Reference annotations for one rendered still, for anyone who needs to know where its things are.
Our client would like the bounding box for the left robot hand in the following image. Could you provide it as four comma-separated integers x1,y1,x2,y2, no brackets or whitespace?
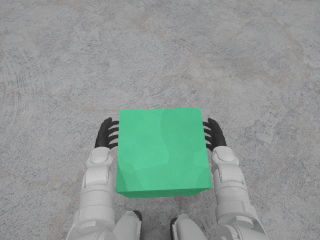
94,117,119,149

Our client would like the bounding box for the robot left upper arm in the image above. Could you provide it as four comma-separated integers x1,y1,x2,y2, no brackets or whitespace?
72,229,118,240

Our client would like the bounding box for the right robot hand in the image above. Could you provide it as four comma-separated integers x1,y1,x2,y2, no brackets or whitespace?
202,118,227,152

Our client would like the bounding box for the right robot forearm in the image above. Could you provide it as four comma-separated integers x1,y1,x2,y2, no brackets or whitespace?
211,146,269,238

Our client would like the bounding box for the left robot forearm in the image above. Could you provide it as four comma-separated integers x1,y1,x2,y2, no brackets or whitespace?
66,146,115,240

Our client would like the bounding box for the carton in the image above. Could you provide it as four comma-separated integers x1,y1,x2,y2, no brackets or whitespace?
115,107,212,199

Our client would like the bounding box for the robot left thigh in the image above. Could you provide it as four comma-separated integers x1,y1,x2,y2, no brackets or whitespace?
112,215,142,240

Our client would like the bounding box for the robot thigh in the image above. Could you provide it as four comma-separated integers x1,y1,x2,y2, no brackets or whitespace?
172,218,207,240
112,215,142,240

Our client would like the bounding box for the robot right thigh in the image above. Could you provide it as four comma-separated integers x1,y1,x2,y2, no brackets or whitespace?
172,218,207,240

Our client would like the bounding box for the robot right upper arm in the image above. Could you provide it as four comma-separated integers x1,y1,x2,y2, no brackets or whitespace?
214,223,270,240

